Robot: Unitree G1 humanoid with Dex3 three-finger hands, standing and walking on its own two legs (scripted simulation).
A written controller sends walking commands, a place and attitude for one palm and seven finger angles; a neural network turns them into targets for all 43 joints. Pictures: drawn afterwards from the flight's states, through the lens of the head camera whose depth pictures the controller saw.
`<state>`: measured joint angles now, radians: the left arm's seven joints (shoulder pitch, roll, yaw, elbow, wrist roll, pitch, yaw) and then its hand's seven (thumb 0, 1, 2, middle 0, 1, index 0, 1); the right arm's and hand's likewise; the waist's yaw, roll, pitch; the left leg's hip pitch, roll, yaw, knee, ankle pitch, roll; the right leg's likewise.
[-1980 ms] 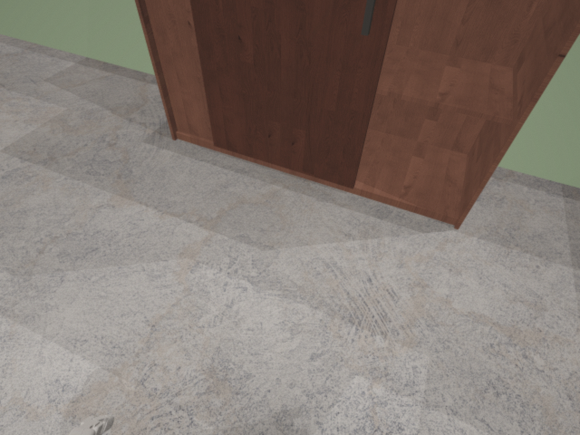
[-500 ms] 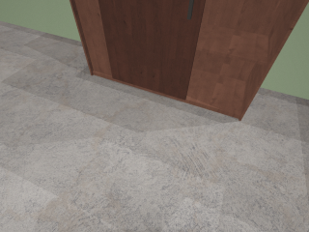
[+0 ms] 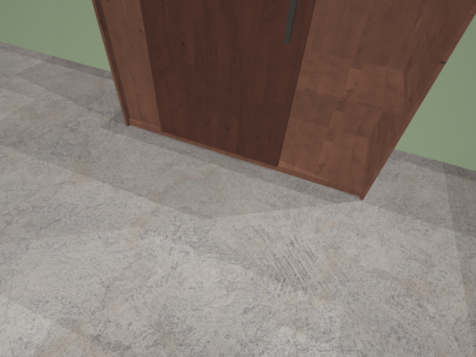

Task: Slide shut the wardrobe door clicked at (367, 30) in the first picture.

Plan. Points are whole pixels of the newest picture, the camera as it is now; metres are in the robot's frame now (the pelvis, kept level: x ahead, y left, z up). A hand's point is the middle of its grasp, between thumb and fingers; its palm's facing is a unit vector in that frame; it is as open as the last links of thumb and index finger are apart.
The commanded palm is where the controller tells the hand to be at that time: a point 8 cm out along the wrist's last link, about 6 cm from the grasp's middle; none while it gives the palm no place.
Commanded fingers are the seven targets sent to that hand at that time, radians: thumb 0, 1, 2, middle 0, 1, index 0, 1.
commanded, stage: walk to a spot facing it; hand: left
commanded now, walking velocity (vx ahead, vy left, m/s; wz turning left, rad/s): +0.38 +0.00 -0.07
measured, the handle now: out of the picture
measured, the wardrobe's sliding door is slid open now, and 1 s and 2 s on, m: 0.50 0.50 0.50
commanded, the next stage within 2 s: turn to face it in 0.88 s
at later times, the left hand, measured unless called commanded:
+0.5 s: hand (176, 307) +0.26 +0.14 -0.17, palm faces +0.03 -0.98 -0.20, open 7.2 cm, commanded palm none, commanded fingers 0.00 0.90 0.90 -0.20 -0.30 -0.20 -0.30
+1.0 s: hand (171, 239) +0.41 +0.18 -0.16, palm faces +0.08 -0.99 -0.15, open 7.4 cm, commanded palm none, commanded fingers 0.00 0.90 0.90 -0.20 -0.30 -0.20 -0.30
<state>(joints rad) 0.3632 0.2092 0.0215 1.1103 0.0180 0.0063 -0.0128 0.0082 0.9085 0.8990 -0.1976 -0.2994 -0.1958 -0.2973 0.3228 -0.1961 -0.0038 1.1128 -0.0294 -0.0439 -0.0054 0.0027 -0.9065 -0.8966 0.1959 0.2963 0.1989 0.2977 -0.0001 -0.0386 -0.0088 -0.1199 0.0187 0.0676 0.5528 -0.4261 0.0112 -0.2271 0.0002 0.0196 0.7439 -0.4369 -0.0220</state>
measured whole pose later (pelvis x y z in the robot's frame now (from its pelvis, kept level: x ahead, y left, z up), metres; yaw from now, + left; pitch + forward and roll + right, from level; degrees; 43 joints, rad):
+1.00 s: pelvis +0.40 +0.00 +0.02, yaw +1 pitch +0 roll +0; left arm 0.27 0.18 0.07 1.06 0.03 -0.01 -0.02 0.01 0.91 0.90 -0.19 -0.30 -0.19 -0.30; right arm 0.32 -0.15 -0.05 1.09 -0.03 -0.07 -0.02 -0.01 -0.94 -0.90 0.20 0.30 0.20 0.30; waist 0.01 -0.04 0.05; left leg -0.06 0.05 0.21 0.34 -0.28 0.02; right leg -0.56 -0.12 -0.08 0.95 -0.22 0.02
